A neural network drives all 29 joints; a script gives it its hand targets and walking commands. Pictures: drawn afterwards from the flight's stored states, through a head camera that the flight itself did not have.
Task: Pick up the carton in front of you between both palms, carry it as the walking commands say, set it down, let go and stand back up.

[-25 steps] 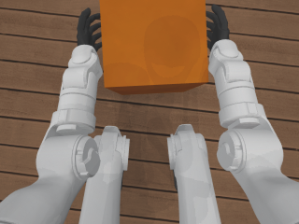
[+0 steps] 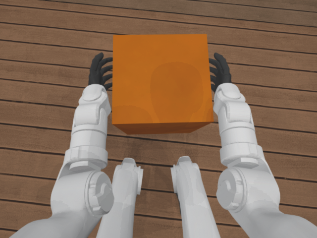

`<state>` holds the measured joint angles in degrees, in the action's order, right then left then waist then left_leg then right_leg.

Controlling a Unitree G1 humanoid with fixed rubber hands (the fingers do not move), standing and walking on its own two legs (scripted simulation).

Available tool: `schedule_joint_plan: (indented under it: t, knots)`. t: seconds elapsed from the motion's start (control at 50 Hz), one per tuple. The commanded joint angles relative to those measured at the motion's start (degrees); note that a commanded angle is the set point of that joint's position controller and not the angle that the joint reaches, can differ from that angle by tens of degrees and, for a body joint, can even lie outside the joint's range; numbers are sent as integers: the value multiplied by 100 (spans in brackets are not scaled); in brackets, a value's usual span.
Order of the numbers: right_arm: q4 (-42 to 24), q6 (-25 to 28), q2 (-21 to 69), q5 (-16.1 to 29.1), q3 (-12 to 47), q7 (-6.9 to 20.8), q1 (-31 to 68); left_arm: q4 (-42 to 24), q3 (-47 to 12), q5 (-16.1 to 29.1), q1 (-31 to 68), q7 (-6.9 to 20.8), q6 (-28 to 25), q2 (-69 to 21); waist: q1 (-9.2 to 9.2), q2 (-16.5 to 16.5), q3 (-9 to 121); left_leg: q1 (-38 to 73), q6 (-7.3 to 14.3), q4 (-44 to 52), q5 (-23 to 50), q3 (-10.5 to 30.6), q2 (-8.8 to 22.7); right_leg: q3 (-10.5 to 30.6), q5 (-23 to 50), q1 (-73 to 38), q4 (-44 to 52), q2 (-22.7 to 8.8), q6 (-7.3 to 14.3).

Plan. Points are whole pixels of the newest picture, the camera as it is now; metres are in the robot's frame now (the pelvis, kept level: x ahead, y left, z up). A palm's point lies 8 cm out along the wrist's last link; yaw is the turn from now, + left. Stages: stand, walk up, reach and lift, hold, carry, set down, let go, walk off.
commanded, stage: reach and lift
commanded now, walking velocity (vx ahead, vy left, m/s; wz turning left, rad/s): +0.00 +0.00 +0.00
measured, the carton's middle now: (159, 94) +0.47 -0.01 -0.12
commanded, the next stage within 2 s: none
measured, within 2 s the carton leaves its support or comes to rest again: neither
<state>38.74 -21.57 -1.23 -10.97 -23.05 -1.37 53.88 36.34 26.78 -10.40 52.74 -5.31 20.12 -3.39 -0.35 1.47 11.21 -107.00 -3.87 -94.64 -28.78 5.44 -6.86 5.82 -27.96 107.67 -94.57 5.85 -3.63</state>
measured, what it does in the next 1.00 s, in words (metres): rises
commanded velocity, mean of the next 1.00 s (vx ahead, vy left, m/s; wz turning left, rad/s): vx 0.00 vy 0.00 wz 0.00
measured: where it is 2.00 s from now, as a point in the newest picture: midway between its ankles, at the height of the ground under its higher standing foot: (156, 205)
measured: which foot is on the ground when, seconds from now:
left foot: down 0.00-1.00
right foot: down 0.00-1.00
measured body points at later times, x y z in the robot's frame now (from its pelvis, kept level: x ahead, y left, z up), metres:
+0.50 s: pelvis +0.05 +0.00 +0.14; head +0.17 -0.01 +0.58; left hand +0.44 +0.14 +0.10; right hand +0.43 -0.16 +0.10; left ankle +0.10 +0.13 -0.49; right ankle +0.10 -0.13 -0.49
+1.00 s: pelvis +0.10 +0.00 +0.24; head +0.08 +0.00 +0.69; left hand +0.40 +0.15 +0.25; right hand +0.39 -0.15 +0.25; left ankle +0.10 +0.13 -0.49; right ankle +0.10 -0.13 -0.49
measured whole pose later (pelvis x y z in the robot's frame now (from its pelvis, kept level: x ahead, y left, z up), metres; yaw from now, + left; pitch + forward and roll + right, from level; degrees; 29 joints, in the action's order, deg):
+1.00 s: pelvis +0.10 +0.00 +0.24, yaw -1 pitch +3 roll +0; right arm 22.4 -30.0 8.3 -12.3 -13.7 -1.8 12.8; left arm 23.2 14.4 -11.8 13.5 -2.2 28.8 -8.3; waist -0.2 0.4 6.6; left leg -16.8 -0.7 -29.2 -15.0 8.6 -3.0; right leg 8.3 -14.2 17.1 -28.8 2.8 -1.0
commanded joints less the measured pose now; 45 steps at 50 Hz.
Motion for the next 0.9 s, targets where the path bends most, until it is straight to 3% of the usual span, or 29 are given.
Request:
schedule_joint_plan:
  t: [0.0, 0.32, 0.56, 0.72, 0.88]
  knots:
    - [-86, 128, 6335, 1037, 3231, 1420, 3458, 246, -3505, 981, 3572, 1511, -3, -6263, -76, -189, 5676, 3347, 128, 1274, 1122, -937, -401, -988, 1269, -3839, 1262, 395, 167]
    - [-34, 375, 6579, 779, 3275, 1290, 1628, 354, -3598, 760, 1662, 1500, -253, -6344, -38, -180, 4079, 5003, 224, 3052, 1309, -507, -300, -544, 1522, -5613, 3018, 311, 219]
    - [-403, 436, 6618, 736, 3671, 1263, 299, 90, -3959, 663, 269, 1548, -300, -6366, 0, -178, 3123, 6793, 292, 4548, 2016, -201, -130, -242, 2169, -7368, 4499, 179, 272]
    - [-789, 169, 6601, 762, 3950, 1308, -534, -271, -4263, 699, -595, 1630, -15, -6341, 2, -170, 2317, 8130, 300, 5616, 2744, -60, -4, -130, 2805, -8589, 5553, 83, 278]
    - [-1450, -459, 6549, 952, 4313, 1367, -1169, -932, -4634, 851, -1228, 1735, 622, -6285, 19, -133, 1410, 9369, 287, 6622, 3185, -35, 115, -118, 3191, -9728, 6557, -4, 260]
